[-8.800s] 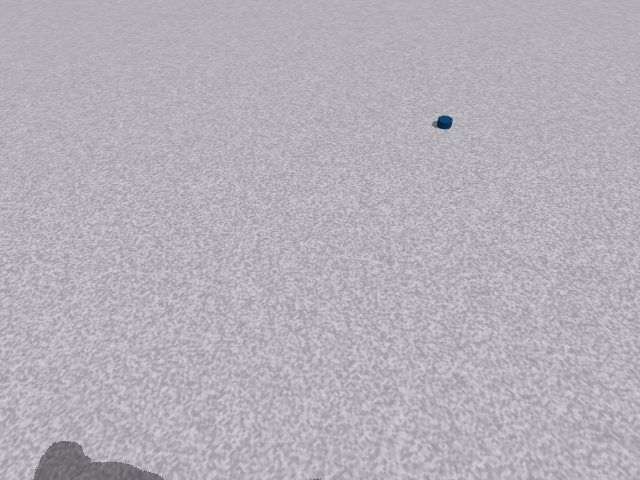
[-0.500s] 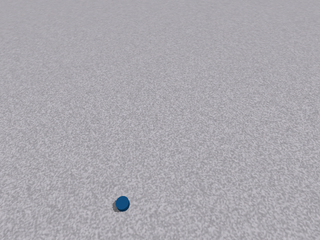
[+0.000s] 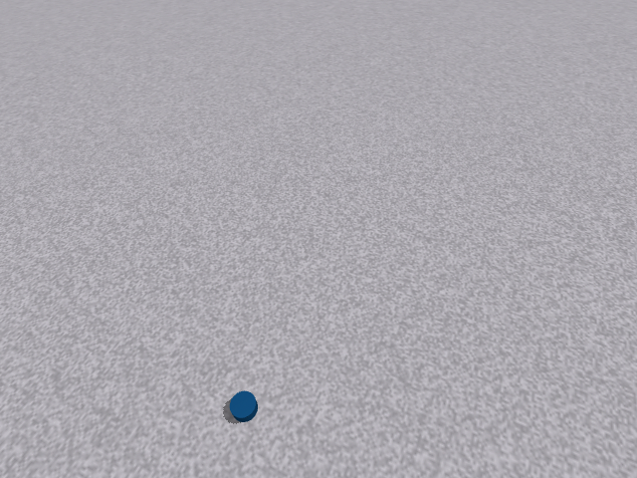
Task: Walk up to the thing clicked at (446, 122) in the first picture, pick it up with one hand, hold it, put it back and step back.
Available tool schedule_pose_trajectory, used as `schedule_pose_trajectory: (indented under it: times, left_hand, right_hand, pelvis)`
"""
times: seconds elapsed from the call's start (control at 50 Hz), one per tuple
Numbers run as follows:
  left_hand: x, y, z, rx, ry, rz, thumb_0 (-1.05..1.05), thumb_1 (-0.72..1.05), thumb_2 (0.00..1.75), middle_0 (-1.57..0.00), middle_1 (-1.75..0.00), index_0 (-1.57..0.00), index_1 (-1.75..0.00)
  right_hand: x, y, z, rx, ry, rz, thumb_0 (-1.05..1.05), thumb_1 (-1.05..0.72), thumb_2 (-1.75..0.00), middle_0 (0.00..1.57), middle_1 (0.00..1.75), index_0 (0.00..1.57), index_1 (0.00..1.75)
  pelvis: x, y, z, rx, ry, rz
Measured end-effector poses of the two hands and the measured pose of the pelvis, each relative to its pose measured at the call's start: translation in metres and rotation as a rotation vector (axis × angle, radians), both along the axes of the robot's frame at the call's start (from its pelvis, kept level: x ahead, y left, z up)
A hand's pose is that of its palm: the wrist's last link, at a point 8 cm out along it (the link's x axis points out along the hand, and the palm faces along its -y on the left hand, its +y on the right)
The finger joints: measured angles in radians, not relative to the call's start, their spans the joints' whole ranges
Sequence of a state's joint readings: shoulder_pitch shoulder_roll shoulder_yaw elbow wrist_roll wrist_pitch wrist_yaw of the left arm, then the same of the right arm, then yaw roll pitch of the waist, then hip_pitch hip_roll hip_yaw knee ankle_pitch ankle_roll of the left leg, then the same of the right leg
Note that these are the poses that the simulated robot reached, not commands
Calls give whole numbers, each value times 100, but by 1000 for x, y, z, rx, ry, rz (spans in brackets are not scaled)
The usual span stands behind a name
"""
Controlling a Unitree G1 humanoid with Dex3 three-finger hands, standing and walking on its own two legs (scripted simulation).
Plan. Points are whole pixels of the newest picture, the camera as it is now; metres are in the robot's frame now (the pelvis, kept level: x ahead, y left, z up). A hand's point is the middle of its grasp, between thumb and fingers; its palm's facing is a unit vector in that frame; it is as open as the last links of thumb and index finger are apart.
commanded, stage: stand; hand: left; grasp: from above
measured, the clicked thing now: (243, 406) +0.47 +0.29 -0.76
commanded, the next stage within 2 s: rise first in 0.48 s
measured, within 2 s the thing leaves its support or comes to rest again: neither
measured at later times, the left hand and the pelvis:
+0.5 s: hand out of the picture +0.07 +0.25 -0.16, palm faces -0.02 -0.94 -0.34, open 7.3 cm; pelvis +0.00 +0.00 +0.00, yaw +0 degrees
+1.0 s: hand out of the picture +0.13 +0.26 -0.18, palm faces -0.06 -0.92 -0.39, open 12.2 cm; pelvis -0.01 +0.01 -0.03, yaw +1 degrees
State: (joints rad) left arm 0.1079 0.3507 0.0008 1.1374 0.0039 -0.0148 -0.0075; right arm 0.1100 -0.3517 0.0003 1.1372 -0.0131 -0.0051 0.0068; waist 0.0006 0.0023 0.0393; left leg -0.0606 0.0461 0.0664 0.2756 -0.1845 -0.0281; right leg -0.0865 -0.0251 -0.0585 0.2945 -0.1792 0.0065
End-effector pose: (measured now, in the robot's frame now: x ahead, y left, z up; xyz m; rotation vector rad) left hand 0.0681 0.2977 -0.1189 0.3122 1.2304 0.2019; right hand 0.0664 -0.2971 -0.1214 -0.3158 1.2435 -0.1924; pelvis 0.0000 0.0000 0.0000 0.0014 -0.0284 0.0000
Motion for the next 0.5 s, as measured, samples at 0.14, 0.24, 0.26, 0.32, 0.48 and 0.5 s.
schedule_pose_trajectory:
  times: [0.14,0.24,0.26,0.32,0.48,0.5]
  left_hand:
    - [-1,1,0,3,3,1,0,91,90,-21,-30,-21,-30]
    - [-2,1,1,5,4,-2,0,91,90,-21,-30,-21,-30]
    - [-2,1,0,5,3,-2,0,91,90,-21,-30,-21,-30]
    - [-2,1,0,4,2,-3,0,91,90,-21,-30,-21,-30]
    - [-3,1,0,1,3,-2,0,91,90,-21,-30,-21,-30]
    - [-3,1,0,1,4,-2,0,91,90,-21,-30,-21,-30]
  right_hand:
    - [-1,1,-1,3,6,0,0,-91,-90,20,30,21,30]
    - [-2,1,-1,4,4,-4,0,-91,-90,20,30,21,30]
    - [-2,1,-1,3,4,-4,0,-91,-90,20,30,21,30]
    - [-2,0,0,2,2,-5,0,-91,-90,20,30,21,30]
    - [-4,0,0,1,4,-5,0,-91,-90,20,30,21,30]
    - [-4,0,0,1,4,-5,0,-91,-90,20,30,21,30]
  pelvis:
    - [0,0,0,0,1,0]
    - [0,0,0,-1,-1,0]
    - [0,0,0,-1,-1,0]
    - [0,0,0,-1,-3,-2]
    - [-1,0,0,0,-2,-3]
    - [-1,0,0,0,-1,-3]
